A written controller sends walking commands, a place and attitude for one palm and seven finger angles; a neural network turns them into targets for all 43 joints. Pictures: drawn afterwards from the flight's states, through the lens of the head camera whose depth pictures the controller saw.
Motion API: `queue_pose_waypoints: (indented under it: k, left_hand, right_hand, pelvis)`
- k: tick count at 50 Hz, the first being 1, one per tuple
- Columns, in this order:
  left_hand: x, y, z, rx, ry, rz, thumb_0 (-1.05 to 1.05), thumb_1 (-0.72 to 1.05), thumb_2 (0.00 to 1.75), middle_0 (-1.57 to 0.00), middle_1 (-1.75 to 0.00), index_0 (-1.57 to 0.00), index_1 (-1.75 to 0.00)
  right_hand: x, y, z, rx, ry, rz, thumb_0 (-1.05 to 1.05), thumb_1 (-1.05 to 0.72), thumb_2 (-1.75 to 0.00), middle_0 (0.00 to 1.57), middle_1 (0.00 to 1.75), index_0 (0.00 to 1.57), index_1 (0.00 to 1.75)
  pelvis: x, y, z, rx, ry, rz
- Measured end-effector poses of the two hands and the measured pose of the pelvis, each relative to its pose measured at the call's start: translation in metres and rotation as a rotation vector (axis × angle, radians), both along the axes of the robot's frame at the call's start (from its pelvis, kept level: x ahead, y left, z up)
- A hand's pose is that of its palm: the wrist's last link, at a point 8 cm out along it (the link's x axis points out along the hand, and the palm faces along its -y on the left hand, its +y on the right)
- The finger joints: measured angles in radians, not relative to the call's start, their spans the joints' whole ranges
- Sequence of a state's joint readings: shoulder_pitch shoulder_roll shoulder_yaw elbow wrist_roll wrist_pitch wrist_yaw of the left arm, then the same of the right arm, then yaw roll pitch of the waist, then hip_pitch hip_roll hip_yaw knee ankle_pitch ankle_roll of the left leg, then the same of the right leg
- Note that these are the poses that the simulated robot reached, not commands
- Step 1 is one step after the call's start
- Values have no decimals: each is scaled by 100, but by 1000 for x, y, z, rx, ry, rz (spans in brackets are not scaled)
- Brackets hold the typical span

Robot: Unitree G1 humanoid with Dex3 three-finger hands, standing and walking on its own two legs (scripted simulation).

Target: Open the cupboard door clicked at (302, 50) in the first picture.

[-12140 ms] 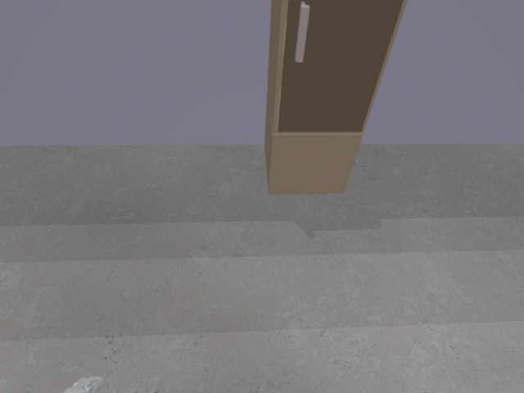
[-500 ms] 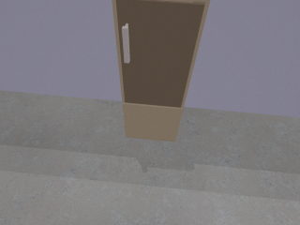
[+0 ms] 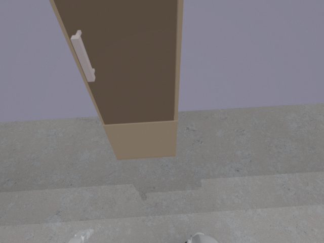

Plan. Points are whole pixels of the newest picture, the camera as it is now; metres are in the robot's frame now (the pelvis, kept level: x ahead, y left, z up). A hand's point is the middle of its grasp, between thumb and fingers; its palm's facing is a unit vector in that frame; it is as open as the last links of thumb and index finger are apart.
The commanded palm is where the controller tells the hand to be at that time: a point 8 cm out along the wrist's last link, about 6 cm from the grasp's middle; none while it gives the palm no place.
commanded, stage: take the last steps up to it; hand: left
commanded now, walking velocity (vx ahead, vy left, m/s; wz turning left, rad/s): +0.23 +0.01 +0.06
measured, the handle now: (85, 56) +0.68 +0.29 +0.09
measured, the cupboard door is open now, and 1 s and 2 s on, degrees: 0 0 0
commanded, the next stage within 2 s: come to a stop and stand still in 0.24 s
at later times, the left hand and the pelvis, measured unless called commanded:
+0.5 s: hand out of the picture +0.10 +0.18 -0.17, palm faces +0.13 -0.98 -0.14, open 7.3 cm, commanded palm none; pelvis +0.14 +0.02 +0.02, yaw +1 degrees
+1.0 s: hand out of the picture +0.13 +0.13 -0.12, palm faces +0.10 -0.96 -0.28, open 7.4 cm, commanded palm none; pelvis +0.10 -0.06 +0.03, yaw +1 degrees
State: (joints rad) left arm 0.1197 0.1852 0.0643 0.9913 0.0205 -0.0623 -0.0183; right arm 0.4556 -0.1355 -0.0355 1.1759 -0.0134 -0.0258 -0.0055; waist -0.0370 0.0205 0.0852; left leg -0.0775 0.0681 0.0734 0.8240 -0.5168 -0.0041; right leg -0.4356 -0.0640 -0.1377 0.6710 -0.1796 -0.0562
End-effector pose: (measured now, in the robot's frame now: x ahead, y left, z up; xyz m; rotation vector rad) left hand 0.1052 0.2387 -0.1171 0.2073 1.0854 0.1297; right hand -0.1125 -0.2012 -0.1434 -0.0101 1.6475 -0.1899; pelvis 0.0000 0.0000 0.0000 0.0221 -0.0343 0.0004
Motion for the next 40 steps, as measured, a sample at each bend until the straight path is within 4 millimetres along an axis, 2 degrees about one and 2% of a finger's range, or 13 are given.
queue_pose_waypoints:
  k: [2, 5, 9, 14, 20, 25, 29, 35, 40]
  left_hand:
    - [6, -8, 2, -7, 2, 16, 0, 91, 90, -20, -30, -19, -30]
    - [3, -18, 6, -18, 52, 42, 0, 91, 90, -20, -30, -19, -30]
    - [-4, -17, 10, -8, 114, 90, -1, 95, 90, -21, -30, -20, -30]
    - [-15, -17, 5, -43, 196, 133, -1, 94, 90, -20, -30, -20, -30]
    - [-24, -11, -16, -107, 296, 200, 0, 92, 90, -20, -30, -20, -30]
    - [-17, -10, -20, -115, 371, 196, 0, 92, 90, -20, -30, -19, -30]
    - [-3, -9, -13, -93, 376, 171, 0, 91, 90, -20, -30, -19, -30]
    - [23, -4, -2, -11, 295, 157, 0, 91, 90, -20, -30, -19, -30]
    - [31, -17, 3, 63, 191, 142, 0, 91, 90, -20, -30, -19, -30]
  right_hand:
    - [27, -11, 1, -8, -28, 12, 0, -91, -90, 20, 30, 20, 30]
    - [83, -27, 6, -31, -122, 46, 0, -91, -90, 20, 30, 20, 30]
    - [160, -38, 17, -56, -263, 90, 0, -91, -90, 20, 30, 20, 30]
    - [238, -35, 30, -75, -380, 144, 0, -93, -90, 20, 30, 20, 30]
    - [306, -14, 32, -96, -452, 217, 0, -93, -90, 20, 30, 20, 30]
    - [332, 5, 35, -108, -456, 214, -1, -94, -90, 20, 30, 20, 30]
    - [339, 5, 34, -104, -454, 188, -2, -95, -90, 20, 30, 21, 30]
    - [324, -25, 26, -96, -421, 167, -2, -94, -90, 21, 30, 21, 30]
    - [302, -61, 6, -65, -400, 140, -1, -92, -90, 21, 30, 21, 30]
  pelvis:
    - [12, -5, 4, -8, -8, 8]
    - [30, -9, 14, -16, -5, 12]
    - [53, -12, 24, -23, 6, 23]
    - [83, -7, 28, -33, 13, 31]
    - [122, 13, 18, -57, 7, 37]
    - [140, 21, 20, -13, -2, 16]
    - [139, 19, 23, -6, -6, 15]
    - [124, -3, 22, -7, -9, 13]
    - [113, -34, 10, 19, -17, 8]
